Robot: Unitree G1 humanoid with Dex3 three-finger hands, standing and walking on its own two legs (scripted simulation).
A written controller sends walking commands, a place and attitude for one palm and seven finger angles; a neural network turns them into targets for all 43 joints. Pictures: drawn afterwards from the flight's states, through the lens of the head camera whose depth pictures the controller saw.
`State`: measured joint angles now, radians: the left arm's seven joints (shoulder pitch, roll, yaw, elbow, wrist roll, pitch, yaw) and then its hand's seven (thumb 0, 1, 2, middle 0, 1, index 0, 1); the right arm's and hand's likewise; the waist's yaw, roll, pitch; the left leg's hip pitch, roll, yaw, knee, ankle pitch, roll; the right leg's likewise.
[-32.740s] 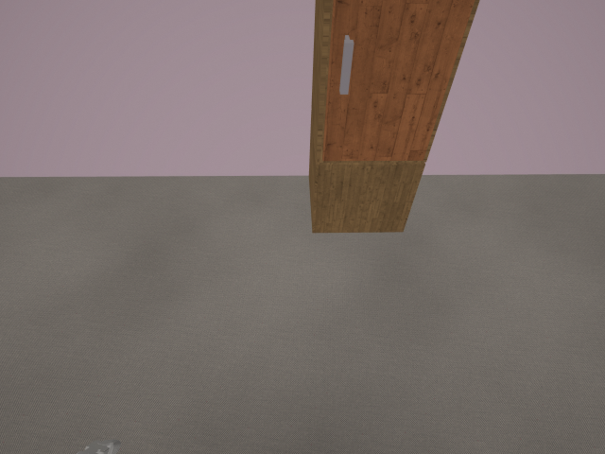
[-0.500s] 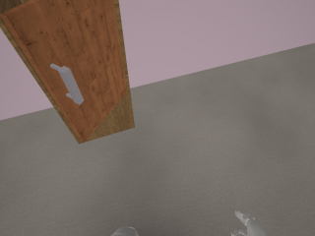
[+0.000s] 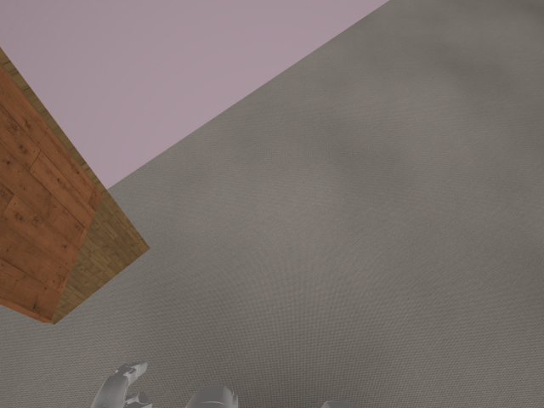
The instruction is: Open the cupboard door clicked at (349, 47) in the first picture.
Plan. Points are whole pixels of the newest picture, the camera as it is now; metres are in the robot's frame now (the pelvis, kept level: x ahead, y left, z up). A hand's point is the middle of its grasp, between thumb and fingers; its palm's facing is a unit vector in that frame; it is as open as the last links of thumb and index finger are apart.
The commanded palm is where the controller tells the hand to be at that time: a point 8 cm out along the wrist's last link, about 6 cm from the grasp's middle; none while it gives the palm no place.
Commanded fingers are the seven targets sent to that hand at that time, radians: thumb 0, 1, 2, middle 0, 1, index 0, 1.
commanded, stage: walk to a spot facing it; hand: left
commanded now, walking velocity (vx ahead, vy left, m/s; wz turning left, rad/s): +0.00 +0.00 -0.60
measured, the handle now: out of the picture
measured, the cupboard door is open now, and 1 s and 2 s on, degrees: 41 41 41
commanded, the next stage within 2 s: turn to face it in 1.54 s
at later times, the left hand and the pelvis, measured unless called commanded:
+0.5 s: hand (184, 351) +0.21 +0.17 -0.15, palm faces -0.30 -0.94 -0.16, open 7.4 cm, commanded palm none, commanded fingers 0.00 0.90 0.90 -0.20 -0.30 -0.20 -0.30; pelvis +0.08 +0.01 +0.02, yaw -19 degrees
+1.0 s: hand (277, 280) +0.34 +0.01 -0.15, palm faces -0.47 -0.86 -0.21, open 7.3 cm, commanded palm none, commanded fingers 0.00 0.90 0.90 -0.20 -0.30 -0.20 -0.30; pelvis +0.22 -0.14 +0.02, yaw -32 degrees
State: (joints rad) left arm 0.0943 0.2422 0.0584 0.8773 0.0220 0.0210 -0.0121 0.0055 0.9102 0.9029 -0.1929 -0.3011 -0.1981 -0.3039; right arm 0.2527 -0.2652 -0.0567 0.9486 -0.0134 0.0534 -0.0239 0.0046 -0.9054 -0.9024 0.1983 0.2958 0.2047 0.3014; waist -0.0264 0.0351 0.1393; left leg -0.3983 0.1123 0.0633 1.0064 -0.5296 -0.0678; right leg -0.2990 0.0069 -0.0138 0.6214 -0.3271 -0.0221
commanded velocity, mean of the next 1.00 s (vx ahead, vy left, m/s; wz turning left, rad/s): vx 0.30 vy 0.00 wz -0.47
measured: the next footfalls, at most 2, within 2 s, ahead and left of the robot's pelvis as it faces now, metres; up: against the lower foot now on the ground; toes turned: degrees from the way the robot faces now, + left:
left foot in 0.26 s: +0.10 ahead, +0.13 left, +0.00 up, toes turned -6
right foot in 0.68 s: +0.19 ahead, -0.18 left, +0.00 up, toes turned -33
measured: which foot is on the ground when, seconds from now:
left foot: up 0.00-0.24, down 0.26-0.70, up 0.72-1.00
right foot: down 0.00-0.26, up 0.28-0.66, down 0.68-1.00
